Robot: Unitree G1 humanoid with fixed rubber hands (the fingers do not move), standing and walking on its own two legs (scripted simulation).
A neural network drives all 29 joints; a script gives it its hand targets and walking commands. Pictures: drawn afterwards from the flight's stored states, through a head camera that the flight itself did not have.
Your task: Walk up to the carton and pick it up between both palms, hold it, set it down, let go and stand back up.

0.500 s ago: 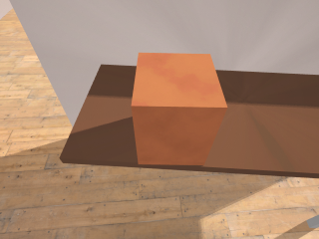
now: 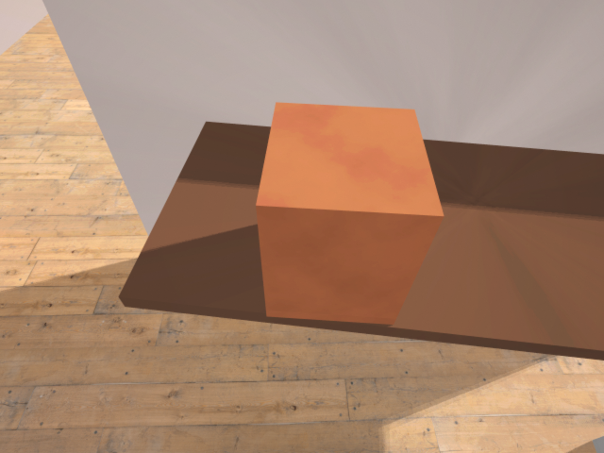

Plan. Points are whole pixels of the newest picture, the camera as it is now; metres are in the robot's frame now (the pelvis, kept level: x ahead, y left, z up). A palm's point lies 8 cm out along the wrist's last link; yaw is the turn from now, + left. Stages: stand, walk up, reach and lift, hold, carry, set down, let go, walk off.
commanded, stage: walk up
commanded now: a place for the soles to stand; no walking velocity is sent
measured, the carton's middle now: (337, 217) +0.44 -0.04 +0.07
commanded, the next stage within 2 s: reach and lift in 0.16 s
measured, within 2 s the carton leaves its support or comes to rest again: neither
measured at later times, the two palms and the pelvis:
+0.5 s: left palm (146, 427) +0.18 +0.22 -0.09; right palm out of the picture +0.15 -0.28 -0.07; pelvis +0.00 -0.01 +0.00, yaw -4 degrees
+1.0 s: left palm (143, 401) +0.21 +0.21 -0.04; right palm (510, 427) +0.18 -0.26 -0.04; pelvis +0.03 +0.00 +0.01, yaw -5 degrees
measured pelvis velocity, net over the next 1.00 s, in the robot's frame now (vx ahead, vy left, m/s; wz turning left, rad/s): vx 0.03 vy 0.00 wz -0.09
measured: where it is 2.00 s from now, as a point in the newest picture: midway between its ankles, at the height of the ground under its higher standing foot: outside the picture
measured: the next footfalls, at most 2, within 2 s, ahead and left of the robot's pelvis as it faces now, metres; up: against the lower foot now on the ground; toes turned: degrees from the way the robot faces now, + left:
none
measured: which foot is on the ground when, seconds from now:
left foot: down 0.00-1.00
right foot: down 0.00-1.00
